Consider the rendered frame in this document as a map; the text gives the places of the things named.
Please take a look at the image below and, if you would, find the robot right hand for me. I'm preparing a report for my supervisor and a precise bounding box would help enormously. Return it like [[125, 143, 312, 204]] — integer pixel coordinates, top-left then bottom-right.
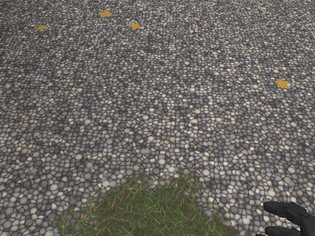
[[255, 201, 315, 236]]

